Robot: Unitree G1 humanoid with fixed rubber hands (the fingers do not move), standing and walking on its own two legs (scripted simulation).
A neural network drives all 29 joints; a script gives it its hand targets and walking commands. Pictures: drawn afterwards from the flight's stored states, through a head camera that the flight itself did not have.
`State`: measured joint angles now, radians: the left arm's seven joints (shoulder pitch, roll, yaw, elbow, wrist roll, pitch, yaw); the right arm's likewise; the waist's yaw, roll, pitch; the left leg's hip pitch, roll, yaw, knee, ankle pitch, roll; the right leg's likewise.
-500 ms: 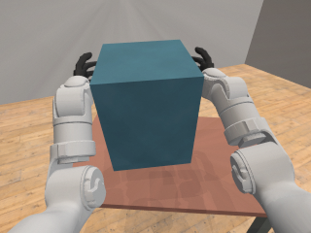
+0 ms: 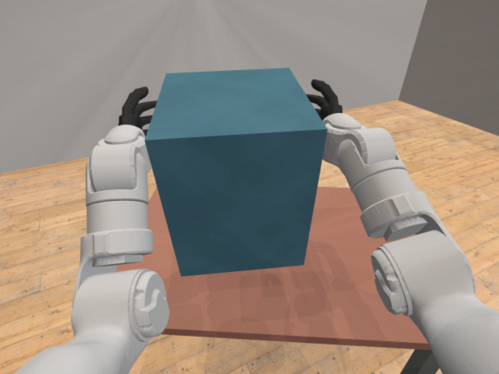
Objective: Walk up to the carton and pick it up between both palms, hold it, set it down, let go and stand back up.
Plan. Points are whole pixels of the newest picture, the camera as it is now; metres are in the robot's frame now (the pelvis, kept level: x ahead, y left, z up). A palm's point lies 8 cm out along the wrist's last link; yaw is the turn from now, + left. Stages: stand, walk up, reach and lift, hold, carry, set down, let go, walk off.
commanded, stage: hold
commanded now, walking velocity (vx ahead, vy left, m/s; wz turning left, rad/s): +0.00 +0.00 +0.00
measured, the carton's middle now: (235, 170) +0.37 +0.00 +0.23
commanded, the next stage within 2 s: none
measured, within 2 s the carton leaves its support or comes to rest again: neither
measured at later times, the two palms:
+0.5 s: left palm (129, 132) +0.37 +0.15 +0.30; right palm (328, 120) +0.37 -0.14 +0.31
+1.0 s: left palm (132, 138) +0.37 +0.15 +0.29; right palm (328, 128) +0.37 -0.14 +0.30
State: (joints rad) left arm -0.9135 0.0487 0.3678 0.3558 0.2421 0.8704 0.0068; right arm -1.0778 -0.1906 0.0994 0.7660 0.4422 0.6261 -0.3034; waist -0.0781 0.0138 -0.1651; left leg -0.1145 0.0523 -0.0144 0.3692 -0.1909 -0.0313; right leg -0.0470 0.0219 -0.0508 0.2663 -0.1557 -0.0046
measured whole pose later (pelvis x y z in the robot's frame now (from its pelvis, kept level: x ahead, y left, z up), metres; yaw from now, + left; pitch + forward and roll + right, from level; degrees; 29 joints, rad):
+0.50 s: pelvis -0.01 +0.01 +0.00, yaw +0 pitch -3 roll -1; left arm -0.98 0.05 0.38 0.44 0.26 0.86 0.01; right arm -1.14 -0.19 0.04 0.85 0.41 0.63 -0.28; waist -0.08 0.00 -0.18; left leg -0.13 0.04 0.00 0.37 -0.18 -0.02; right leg -0.07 0.01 -0.04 0.28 -0.15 0.00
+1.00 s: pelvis +0.00 +0.00 +0.00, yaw +0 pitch -4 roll -1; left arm -0.90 0.05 0.36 0.34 0.24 0.89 0.01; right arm -1.06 -0.19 0.10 0.74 0.45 0.64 -0.31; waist -0.09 0.01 -0.16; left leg -0.10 0.05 -0.02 0.37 -0.20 -0.03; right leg -0.03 0.02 -0.05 0.27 -0.16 0.00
